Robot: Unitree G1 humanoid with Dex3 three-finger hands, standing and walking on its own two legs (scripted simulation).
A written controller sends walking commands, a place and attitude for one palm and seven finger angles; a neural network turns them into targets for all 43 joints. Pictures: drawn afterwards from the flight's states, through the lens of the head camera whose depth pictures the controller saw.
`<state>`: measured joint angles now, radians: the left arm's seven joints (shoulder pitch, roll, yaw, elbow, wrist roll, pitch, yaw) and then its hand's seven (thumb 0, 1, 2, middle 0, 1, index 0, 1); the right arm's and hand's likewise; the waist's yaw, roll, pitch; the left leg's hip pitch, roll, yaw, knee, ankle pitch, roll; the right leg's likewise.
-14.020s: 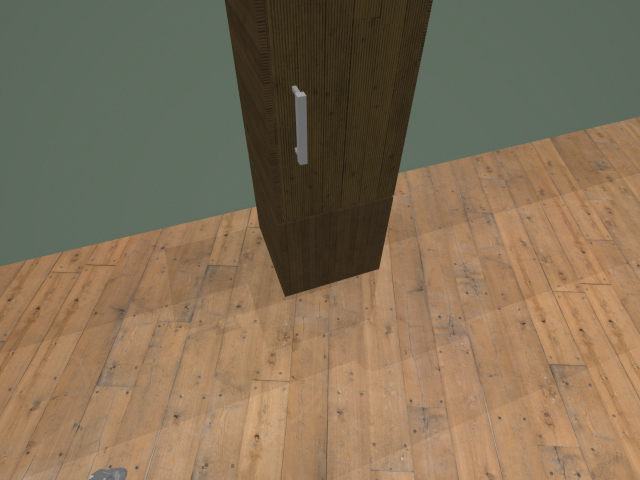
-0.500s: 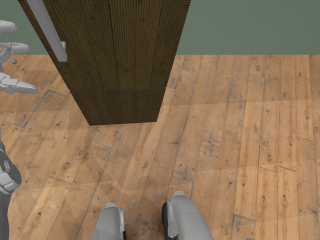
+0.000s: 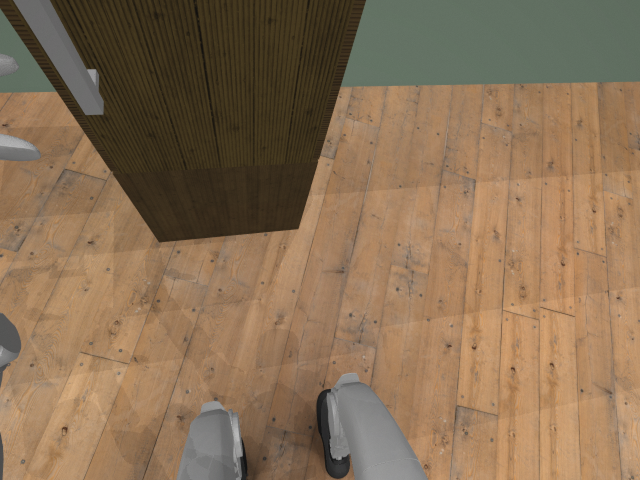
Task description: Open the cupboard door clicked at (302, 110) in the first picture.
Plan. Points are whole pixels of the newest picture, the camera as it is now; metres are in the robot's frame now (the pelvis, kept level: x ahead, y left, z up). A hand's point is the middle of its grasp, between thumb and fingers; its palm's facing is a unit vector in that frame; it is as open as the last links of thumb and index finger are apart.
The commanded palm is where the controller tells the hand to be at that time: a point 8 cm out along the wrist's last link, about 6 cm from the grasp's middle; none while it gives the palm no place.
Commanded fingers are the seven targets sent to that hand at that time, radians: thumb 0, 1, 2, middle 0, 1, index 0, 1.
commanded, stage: move the hooked fingers beside the handle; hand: left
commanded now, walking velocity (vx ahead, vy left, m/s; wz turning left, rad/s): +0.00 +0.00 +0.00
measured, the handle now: (62, 35) +0.59 +0.22 +0.08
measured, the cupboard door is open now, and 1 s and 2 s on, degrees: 0 0 0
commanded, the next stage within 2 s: slide the fingers in behind the handle in 0.52 s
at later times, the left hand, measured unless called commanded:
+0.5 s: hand out of the picture +0.52 +0.28 +0.07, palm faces +0.04 -1.00 -0.03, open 13.9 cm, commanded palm +0.51 +0.31 +0.07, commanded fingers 0.00 -0.50 0.30 -0.30 -1.20 -0.30 -1.20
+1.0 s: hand (18, 93) +0.52 +0.25 +0.07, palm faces +0.03 -1.00 -0.01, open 13.9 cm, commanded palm +0.50 +0.29 +0.07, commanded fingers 0.00 -0.50 0.30 -0.30 -1.20 -0.30 -1.20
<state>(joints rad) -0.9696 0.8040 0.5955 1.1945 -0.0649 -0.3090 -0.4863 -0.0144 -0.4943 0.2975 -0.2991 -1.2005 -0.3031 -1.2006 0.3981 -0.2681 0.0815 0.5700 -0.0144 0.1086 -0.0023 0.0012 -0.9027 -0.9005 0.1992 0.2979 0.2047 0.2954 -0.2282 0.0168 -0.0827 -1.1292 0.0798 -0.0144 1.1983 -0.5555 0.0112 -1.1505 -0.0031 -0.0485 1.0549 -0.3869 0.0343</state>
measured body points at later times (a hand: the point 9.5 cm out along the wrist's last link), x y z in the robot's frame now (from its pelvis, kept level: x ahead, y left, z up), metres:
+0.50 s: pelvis +0.00 -0.01 +0.00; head +0.18 +0.03 +0.41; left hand +0.52 +0.33 +0.07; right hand +0.02 -0.28 -0.10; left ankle -0.01 +0.11 -0.64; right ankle +0.05 -0.15 -0.64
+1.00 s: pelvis +0.00 +0.00 +0.00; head +0.17 +0.03 +0.42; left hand +0.52 +0.31 +0.07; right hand +0.00 -0.27 -0.10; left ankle -0.01 +0.11 -0.64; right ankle +0.05 -0.15 -0.64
